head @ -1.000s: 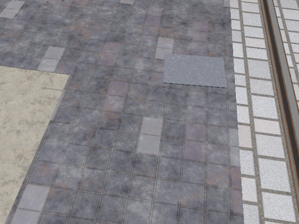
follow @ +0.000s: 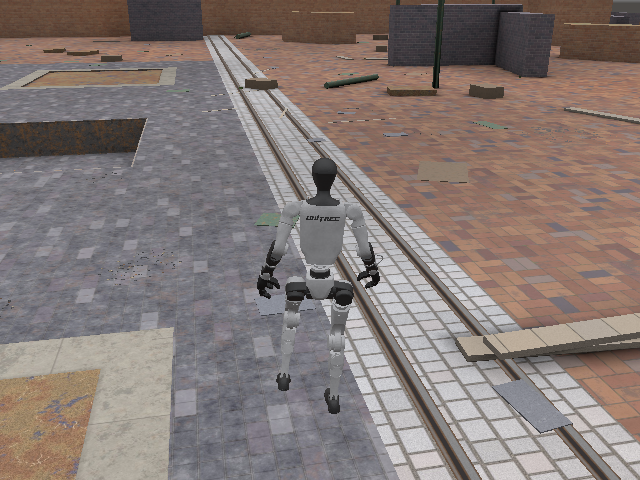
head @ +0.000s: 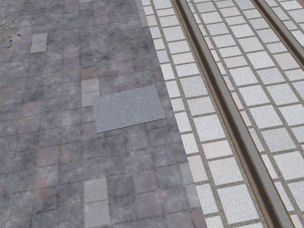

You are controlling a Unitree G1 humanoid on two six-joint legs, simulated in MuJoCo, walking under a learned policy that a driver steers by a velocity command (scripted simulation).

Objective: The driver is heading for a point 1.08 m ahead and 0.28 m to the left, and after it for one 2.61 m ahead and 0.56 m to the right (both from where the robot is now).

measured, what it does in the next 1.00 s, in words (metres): walks ahead, turning left: left foot, then right foot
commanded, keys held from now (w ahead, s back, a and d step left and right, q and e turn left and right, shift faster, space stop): w+q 1.00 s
